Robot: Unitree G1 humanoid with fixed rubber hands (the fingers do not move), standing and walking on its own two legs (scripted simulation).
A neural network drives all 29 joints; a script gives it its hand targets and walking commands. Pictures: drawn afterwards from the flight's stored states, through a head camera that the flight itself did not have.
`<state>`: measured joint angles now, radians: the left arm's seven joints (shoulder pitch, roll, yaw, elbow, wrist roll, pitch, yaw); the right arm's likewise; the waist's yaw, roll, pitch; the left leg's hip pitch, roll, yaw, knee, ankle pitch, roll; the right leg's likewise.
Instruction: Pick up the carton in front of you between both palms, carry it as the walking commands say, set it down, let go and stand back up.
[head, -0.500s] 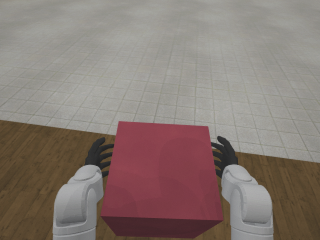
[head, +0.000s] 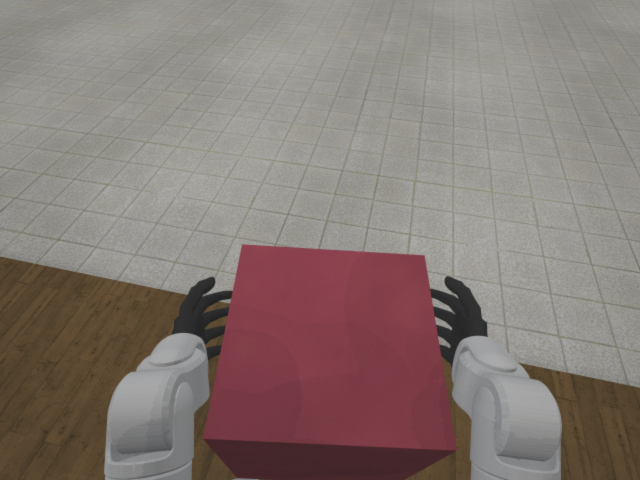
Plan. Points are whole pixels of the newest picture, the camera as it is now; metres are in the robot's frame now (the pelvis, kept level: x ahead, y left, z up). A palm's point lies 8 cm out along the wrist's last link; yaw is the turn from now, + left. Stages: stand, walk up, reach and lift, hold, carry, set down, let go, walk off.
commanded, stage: carry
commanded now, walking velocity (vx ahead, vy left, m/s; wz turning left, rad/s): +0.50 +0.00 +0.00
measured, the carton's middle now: (324, 374) +0.25 +0.01 +0.00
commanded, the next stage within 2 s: none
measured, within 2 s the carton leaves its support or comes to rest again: neither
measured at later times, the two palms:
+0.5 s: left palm (257, 133) +0.65 +0.16 +0.08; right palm (429, 147) +0.61 -0.14 +0.09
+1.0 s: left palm (285, 58) +0.99 +0.15 +0.07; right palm (411, 59) +1.00 -0.15 +0.07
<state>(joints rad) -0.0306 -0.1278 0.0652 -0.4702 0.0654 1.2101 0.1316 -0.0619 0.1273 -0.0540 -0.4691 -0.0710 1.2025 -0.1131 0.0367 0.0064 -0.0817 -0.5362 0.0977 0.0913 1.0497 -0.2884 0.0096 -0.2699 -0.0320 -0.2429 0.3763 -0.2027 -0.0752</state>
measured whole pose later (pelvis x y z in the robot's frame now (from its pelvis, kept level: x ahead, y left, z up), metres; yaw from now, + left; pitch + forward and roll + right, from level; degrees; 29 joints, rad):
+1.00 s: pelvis +0.65 -0.02 -0.01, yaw -1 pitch +6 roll +1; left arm -0.49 -0.10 0.23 -0.13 0.01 1.10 0.16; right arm -0.45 0.15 -0.26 -0.21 -0.08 1.10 -0.12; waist 0.08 -0.01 0.05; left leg -0.62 0.03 0.00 1.02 -0.38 0.04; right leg -0.35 0.03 -0.14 0.54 -0.32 -0.11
